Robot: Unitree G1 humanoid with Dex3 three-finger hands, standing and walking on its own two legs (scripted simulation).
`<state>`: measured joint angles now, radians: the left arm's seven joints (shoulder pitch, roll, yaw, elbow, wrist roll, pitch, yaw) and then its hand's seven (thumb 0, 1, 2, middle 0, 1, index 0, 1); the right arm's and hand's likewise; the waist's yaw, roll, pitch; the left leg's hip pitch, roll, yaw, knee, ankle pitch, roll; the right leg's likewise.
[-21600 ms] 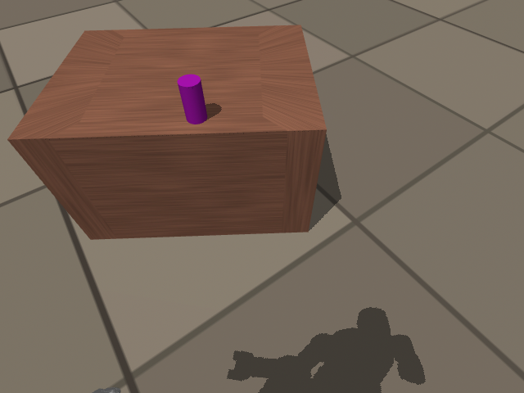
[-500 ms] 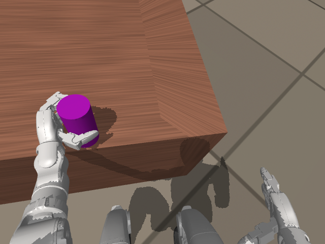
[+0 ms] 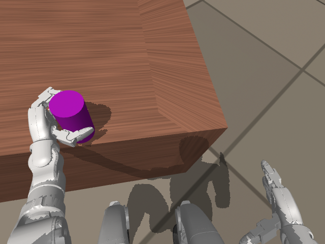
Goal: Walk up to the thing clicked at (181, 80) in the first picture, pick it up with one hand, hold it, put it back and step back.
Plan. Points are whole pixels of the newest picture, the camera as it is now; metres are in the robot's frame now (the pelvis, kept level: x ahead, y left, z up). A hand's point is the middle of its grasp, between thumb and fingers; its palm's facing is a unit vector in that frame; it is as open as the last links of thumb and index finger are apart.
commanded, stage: open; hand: left
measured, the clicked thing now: (75, 119) +0.41 +0.19 +0.00
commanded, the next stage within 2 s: withdraw in 0.40 s
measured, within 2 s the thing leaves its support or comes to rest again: neither
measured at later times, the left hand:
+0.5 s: hand (70, 117) +0.41 +0.20 +0.00, palm faces +0.17 -0.99 +0.01, open 13.2 cm
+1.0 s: hand (9, 85) +0.43 +0.29 +0.10, palm faces +0.21 -0.98 -0.04, open 16.6 cm
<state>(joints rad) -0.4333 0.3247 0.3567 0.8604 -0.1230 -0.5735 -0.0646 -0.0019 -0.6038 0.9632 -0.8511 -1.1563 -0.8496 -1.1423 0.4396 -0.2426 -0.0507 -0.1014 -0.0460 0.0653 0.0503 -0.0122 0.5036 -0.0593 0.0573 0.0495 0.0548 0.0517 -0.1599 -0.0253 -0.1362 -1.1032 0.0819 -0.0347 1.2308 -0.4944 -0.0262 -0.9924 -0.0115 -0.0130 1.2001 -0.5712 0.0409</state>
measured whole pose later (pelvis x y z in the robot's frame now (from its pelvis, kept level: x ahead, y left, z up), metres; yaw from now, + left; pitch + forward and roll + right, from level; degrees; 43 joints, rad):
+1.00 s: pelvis +0.00 +0.01 +0.03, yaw +0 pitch +17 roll -3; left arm -0.55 0.54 0.44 0.90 -0.17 -0.33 -0.22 -0.01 -0.42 0.11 -0.12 -0.12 -0.14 -0.10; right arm 0.43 -0.24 -0.02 0.02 0.00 0.09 -0.01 -0.01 0.55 -0.05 0.06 0.05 0.05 0.05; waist -0.12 -0.01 -0.15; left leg -0.94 0.08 -0.02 1.09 -0.45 -0.02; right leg -0.83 -0.01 0.00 1.05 -0.51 0.05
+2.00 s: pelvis +0.01 -0.01 +0.06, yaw +2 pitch +6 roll +0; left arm 0.55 0.28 0.20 -0.16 -0.07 0.03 0.06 -0.01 -0.37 0.04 -0.04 -0.05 -0.06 -0.03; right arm 0.51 -0.22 -0.13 0.05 0.05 0.09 -0.07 -0.01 0.48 -0.06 0.06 0.05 0.06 0.05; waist 0.03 0.03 -0.13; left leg -0.63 0.05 -0.01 0.91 -0.39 -0.04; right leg -0.55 -0.04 -0.01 0.93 -0.49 0.03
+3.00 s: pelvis +0.03 +0.00 +0.05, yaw +1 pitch +10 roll +0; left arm 0.46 0.20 0.01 0.09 -0.03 0.04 0.08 -0.01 -0.57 0.04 -0.05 -0.05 -0.06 -0.05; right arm 0.45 -0.19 -0.01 0.05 0.02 0.10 -0.07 0.01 -0.88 -0.90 0.20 0.30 0.20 0.30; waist 0.00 0.01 -0.12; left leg -0.68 0.06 0.02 0.96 -0.45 -0.03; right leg -0.59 -0.04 0.02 0.95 -0.53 0.04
